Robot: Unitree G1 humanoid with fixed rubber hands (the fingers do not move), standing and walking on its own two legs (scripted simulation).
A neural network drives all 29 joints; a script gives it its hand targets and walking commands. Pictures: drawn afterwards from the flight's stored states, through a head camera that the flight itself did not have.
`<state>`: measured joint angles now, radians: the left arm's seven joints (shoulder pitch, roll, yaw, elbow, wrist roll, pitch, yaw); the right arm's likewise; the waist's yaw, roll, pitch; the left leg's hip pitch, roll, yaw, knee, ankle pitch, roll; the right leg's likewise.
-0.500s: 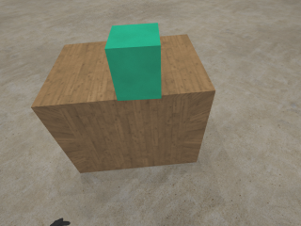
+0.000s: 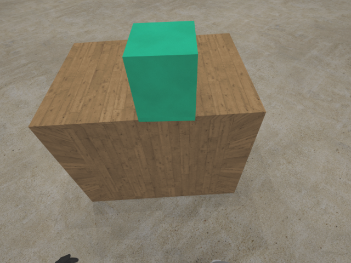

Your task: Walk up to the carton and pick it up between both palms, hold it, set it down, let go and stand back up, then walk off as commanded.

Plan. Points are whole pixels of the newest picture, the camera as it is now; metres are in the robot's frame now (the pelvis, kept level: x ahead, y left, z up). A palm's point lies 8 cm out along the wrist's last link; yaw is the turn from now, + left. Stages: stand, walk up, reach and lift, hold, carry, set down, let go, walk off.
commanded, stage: walk up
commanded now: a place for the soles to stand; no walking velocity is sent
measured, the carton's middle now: (165, 73) +0.70 +0.03 +0.06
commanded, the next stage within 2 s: none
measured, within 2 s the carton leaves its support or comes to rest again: neither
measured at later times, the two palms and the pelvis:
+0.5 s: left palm out of the picture +0.14 +0.33 -0.08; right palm out of the picture +0.15 -0.27 -0.08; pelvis +0.07 +0.03 +0.00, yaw +0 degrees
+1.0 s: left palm (42, 260) +0.18 +0.33 -0.08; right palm (290, 224) +0.24 -0.27 -0.10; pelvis +0.16 +0.02 +0.00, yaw +0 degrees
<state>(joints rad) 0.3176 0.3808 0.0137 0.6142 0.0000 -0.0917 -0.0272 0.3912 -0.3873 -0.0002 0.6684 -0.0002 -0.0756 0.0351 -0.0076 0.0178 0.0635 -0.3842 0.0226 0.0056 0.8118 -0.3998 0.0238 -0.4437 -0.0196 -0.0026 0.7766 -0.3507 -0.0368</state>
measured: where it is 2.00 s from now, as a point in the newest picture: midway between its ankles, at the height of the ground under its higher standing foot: (177, 261)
